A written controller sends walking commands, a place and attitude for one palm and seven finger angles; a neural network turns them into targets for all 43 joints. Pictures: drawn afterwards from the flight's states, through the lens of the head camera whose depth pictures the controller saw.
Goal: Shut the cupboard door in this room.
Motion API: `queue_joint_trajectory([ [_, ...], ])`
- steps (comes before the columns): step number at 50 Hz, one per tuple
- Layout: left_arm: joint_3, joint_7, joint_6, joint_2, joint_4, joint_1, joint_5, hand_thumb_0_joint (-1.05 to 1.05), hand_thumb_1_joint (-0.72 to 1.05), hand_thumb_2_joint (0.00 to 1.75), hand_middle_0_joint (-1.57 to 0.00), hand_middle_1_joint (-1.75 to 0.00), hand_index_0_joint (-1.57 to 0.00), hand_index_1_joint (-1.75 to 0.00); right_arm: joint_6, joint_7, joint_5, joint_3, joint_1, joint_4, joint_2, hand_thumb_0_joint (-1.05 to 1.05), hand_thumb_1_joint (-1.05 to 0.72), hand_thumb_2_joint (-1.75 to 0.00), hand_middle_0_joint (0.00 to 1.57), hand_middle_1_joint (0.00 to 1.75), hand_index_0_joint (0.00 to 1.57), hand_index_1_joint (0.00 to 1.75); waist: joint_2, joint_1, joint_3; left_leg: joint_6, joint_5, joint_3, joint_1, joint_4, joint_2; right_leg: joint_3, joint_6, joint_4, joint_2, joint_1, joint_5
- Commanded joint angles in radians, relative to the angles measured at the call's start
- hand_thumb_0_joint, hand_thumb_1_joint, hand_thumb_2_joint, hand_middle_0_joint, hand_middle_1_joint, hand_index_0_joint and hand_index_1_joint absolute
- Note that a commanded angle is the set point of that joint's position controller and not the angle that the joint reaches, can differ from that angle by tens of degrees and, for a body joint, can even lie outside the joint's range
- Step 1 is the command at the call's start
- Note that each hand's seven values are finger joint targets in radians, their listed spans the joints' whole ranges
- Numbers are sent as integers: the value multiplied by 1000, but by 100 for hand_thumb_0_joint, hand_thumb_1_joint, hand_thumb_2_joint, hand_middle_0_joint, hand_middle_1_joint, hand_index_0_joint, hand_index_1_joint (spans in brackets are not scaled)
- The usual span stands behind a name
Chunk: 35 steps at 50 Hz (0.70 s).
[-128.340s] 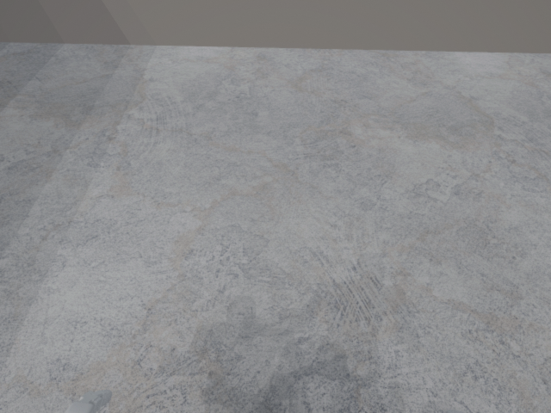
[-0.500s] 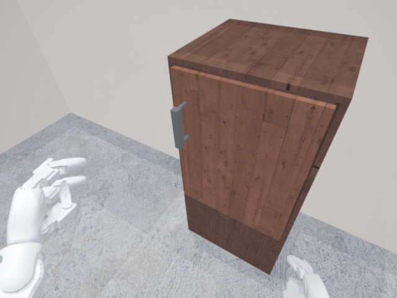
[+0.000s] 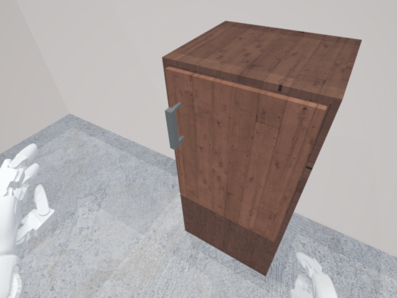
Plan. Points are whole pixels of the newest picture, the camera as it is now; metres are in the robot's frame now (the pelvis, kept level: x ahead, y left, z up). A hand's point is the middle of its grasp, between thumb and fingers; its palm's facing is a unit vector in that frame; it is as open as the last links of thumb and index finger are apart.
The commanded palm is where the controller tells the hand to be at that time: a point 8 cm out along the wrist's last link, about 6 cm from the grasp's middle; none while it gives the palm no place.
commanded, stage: step back with the hand held close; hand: left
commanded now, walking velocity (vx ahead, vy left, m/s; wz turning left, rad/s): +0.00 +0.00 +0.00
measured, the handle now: (176, 126) +0.60 +0.14 +0.02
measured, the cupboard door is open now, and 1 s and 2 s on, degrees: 0 0 0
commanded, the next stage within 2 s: stop stepping back and stand still in 1.46 s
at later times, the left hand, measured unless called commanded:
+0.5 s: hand (47, 209) +0.20 +0.26 +0.16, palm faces +0.37 -0.79 -0.50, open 7.5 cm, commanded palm +0.13 +0.31 +0.17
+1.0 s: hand out of the picture +0.09 +0.29 +0.16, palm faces +0.52 -0.73 -0.44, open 7.5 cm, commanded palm +0.03 +0.32 +0.17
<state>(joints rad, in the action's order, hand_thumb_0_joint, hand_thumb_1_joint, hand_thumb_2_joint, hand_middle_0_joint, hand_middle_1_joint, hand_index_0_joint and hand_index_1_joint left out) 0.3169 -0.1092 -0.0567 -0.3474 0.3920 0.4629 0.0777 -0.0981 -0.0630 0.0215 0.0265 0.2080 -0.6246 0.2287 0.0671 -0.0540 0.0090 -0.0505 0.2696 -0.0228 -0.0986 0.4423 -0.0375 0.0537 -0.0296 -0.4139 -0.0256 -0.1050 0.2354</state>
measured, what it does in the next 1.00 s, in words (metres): shifts its weight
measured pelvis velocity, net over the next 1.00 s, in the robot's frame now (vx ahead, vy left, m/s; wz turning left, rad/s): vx -0.10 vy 0.02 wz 0.04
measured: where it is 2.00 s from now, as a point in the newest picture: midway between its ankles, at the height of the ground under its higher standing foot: outside the picture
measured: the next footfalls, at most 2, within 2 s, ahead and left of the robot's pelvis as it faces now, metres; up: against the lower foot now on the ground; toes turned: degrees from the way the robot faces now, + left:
right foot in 1.50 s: -0.35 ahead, -0.12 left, +0.00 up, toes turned -3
left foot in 1.84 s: -0.10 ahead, +0.12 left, +0.00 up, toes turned -1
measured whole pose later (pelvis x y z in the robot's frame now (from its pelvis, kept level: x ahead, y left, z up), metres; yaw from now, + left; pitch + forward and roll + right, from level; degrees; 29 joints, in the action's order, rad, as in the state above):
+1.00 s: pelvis -0.10 +0.02 -0.03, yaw +2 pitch -2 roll -2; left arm 0.46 -0.15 -0.22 -0.39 0.49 0.49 0.00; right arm -0.02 -0.07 0.00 0.00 0.26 -0.57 0.23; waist 0.01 0.00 0.01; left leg -0.08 0.33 -0.06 -0.45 0.74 -0.03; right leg -0.01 0.00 -0.66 -0.04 -0.42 0.22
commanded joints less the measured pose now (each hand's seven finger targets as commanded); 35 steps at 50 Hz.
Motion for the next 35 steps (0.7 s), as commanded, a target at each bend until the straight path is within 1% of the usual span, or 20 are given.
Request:
queue_joint_trajectory([
  [1,140,-18,-61,-187,169,-82,4,0,90,90,-20,-30,-20,-30,-50,-4,4,-40,-139,166,103,0,-90,-90,20,30,20,30,-1,-5,-24,34,-161,62,-85,-96,58,-45,0,68,33,-2,-100],
  [3,138,-10,-56,-177,133,-54,8,0,90,90,-20,-30,-20,-30,-44,-6,5,-47,-140,165,107,0,-90,-90,20,30,20,30,-42,-6,-16,24,-191,50,-77,-84,59,-52,3,77,34,-1,-133],
  [5,133,-7,-60,-178,154,-65,10,0,90,90,-20,-30,-20,-30,-37,-3,6,-49,-138,172,107,0,-90,-90,20,30,20,30,-31,-5,14,22,-191,42,-63,-77,57,-55,7,68,41,5,-135],
  [6,244,-18,-107,-294,222,-191,1,0,90,90,-20,-30,-20,-30,-22,-4,10,-62,-119,203,133,0,-90,-90,20,30,20,30,-23,32,19,-2,-101,78,-128,-27,81,-181,-2,108,110,-40,-146],
  [7,192,-15,-118,-222,140,-88,5,0,90,90,-20,-30,-20,-30,-12,-9,5,-61,-108,179,118,0,-90,-90,20,30,20,30,-68,41,41,-4,-90,82,-104,19,73,-212,-16,126,151,-73,-131],
  [8,183,-15,-124,-222,157,-89,0,0,90,90,-20,-30,-20,-30,-4,-6,2,-63,-115,179,119,0,-90,-90,20,30,20,30,-67,39,43,0,-101,84,-102,42,70,-230,-24,129,170,-85,-171],
  [10,152,-17,-137,-200,171,-50,-7,0,90,90,-20,-30,-20,-30,10,-5,1,-64,-113,179,118,0,-90,-90,20,30,20,30,-70,49,88,7,-123,81,-102,64,74,-224,-36,95,196,-90,-190],
  [12,166,-26,-145,-215,189,-20,-8,0,90,90,-20,-30,-20,-30,21,-8,0,-70,-110,182,122,0,-90,-90,20,30,20,30,-56,50,121,9,-165,79,-96,62,83,-211,-33,58,195,-90,-230],
  [13,185,-31,-148,-238,218,-19,-8,0,90,90,-20,-30,-20,-30,26,-12,-2,-74,-117,185,127,0,-90,-90,20,30,20,30,-21,48,146,11,-207,80,-90,59,88,-204,-31,32,190,-79,-294],
  [17,221,-43,-149,-266,256,29,-5,0,90,90,-20,-30,-20,-30,59,-22,5,-81,-112,213,130,0,-90,-90,20,30,20,30,-49,52,205,18,-411,101,-120,51,122,-160,-12,-87,154,-18,-458],
  [18,250,-46,-148,-294,271,34,-4,0,90,90,-20,-30,-20,-30,65,-27,3,-83,-120,218,132,0,-90,-90,20,30,20,30,-33,49,222,21,-471,106,-127,54,129,-152,-10,-112,148,1,-507],
  [19,239,-45,-145,-279,272,47,-4,0,90,90,-20,-30,-20,-30,73,-29,6,-82,-113,227,128,0,-90,-90,20,30,20,30,-37,52,217,25,-513,110,-137,54,135,-148,-9,-133,141,4,-528],
  [22,247,-48,-135,-275,243,80,-2,0,90,90,-20,-30,-20,-30,93,-31,8,-87,-107,237,129,0,-90,-90,20,30,20,30,-60,54,201,21,-487,117,-174,47,147,-152,-1,-145,128,-12,-489],
  [23,252,-48,-135,-279,248,86,-2,0,90,90,-20,-30,-20,-30,95,-32,5,-90,-109,239,136,0,-90,-90,20,30,20,30,-32,52,202,21,-486,120,-191,45,150,-153,-2,-150,128,-5,-495],
  [24,243,-48,-134,-268,243,100,-3,0,90,90,-20,-30,-20,-30,99,-32,6,-88,-104,242,130,0,-90,-90,20,30,20,30,-32,55,195,21,-474,126,-210,38,156,-154,-3,-157,125,-3,-474],
  [27,231,-49,-131,-256,232,102,-7,0,90,90,-20,-30,-20,-30,104,-31,6,-87,-105,248,135,0,-90,-90,20,30,20,30,-34,56,141,-1,-267,146,-305,-6,167,-163,9,-138,107,-17,-320],
  [28,242,-50,-132,-266,234,100,-8,0,90,90,-20,-30,-20,-30,102,-34,2,-88,-110,248,141,0,-90,-90,20,30,20,30,-13,51,129,-8,-203,154,-337,-23,169,-167,11,-130,102,-12,-289],
  [31,227,-53,-143,-255,247,72,-22,0,90,90,-20,-30,-20,-30,94,-33,3,-82,-98,254,142,0,-90,-90,20,30,20,30,-12,56,80,-34,61,179,-481,-73,174,-177,18,-132,89,20,-127],
  [33,243,-57,-157,-271,282,32,-35,0,90,90,-20,-30,-20,-30,83,-38,-1,-82,-99,259,152,0,-90,-90,20,30,20,30,26,57,60,-52,241,205,-571,-115,181,-177,22,-146,75,53,-61],
  [35,232,-60,-169,-255,297,0,-50,0,90,90,-20,-30,-20,-30,70,-41,-3,-80,-89,260,150,0,-90,-90,20,30,20,30,49,62,47,-71,374,228,-661,-155,201,-160,31,-195,53,100,-20],
])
